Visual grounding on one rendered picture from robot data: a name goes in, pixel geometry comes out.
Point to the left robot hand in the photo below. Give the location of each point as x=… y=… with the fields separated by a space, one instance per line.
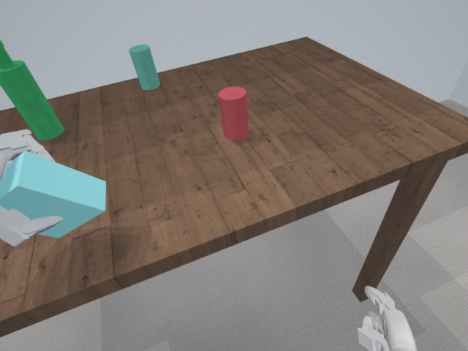
x=15 y=227

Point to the sponge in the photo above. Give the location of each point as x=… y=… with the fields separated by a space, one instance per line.
x=38 y=187

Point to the right robot hand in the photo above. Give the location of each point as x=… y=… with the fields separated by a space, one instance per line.
x=392 y=329

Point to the table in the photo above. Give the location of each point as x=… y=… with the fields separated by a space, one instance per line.
x=323 y=129

